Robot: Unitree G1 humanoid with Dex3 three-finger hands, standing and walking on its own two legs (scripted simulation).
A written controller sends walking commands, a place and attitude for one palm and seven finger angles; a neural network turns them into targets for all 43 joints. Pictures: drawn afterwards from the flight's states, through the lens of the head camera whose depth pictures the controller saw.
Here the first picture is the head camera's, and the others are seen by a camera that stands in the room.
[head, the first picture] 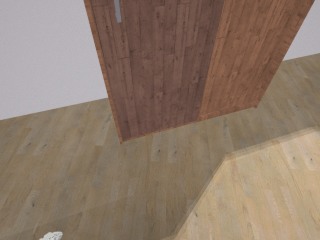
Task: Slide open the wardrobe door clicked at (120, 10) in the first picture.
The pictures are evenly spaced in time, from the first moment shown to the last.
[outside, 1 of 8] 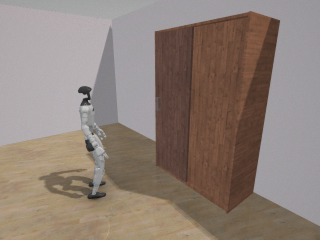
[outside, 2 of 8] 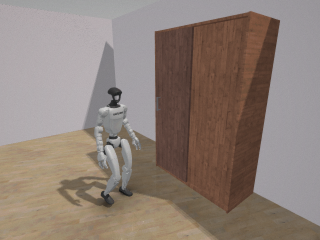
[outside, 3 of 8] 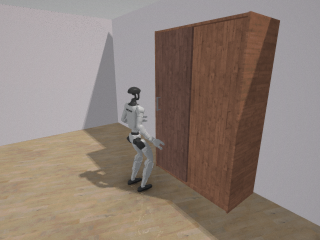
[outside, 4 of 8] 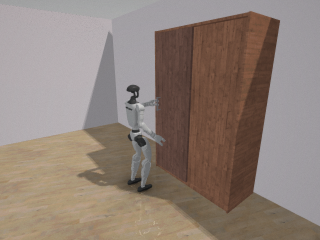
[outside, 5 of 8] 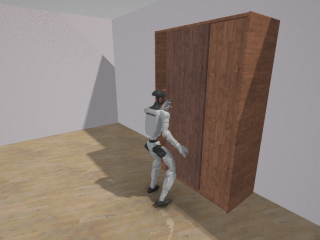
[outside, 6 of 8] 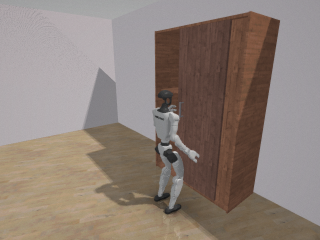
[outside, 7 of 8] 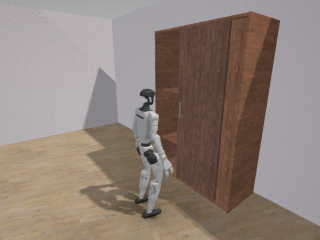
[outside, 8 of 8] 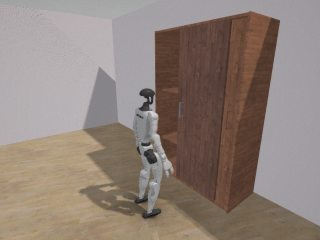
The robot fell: no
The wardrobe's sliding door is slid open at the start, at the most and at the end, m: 0.00 0.44 0.44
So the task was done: yes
